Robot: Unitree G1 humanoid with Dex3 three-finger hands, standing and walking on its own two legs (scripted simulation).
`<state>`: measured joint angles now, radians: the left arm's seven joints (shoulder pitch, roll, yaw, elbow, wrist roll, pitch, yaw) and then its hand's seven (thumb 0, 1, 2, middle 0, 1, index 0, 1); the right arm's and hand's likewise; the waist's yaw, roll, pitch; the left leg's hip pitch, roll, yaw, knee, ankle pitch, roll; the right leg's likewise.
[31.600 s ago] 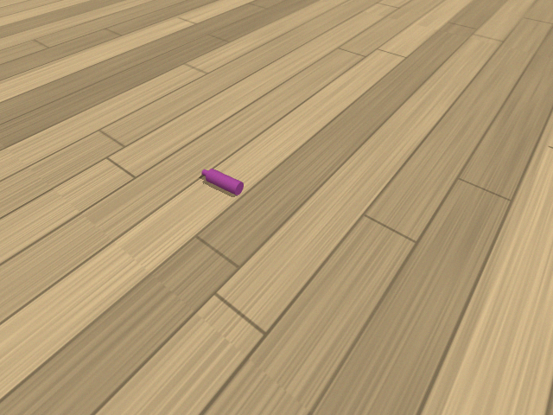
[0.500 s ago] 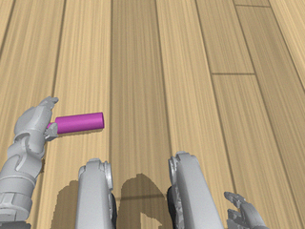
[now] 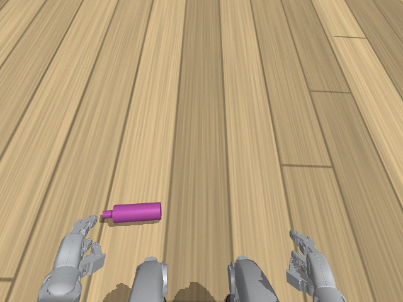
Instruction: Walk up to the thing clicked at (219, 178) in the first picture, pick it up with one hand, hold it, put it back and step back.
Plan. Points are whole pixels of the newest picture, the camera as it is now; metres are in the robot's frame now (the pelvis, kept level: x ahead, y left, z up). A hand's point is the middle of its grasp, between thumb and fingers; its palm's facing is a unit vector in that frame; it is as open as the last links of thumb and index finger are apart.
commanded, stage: home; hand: left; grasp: from above
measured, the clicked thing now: (132, 212) +0.50 +0.24 -0.58
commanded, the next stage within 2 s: none
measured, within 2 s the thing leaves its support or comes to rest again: neither
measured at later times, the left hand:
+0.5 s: hand (74, 274) +0.20 +0.19 +0.05, palm faces +0.09 -0.97 -0.21, open 7.4 cm
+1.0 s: hand (79, 274) +0.20 +0.18 +0.05, palm faces +0.08 -0.97 -0.21, open 7.4 cm
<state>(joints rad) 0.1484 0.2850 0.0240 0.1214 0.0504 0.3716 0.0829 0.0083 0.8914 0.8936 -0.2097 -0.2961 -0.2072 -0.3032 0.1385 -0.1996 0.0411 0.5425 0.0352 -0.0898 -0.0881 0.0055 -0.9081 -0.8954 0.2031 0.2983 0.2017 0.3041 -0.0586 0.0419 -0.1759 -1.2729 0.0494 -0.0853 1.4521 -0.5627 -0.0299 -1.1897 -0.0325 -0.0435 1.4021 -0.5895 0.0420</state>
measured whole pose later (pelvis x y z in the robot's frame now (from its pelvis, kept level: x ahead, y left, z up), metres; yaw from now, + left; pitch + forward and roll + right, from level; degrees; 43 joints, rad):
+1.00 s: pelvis +0.05 +0.00 +0.09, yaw +2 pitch +9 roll -2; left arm 0.50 0.22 0.03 -0.13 -0.05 0.46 0.02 0.01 0.90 0.89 -0.20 -0.29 -0.20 -0.30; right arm 0.29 -0.22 0.03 0.56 0.00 -0.24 -0.18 0.01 -0.90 -0.90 0.20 0.30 0.20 0.30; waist -0.04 0.05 -0.15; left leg -0.70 0.05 -0.06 1.00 -0.47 -0.03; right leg -0.62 -0.04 -0.05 0.95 -0.49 0.04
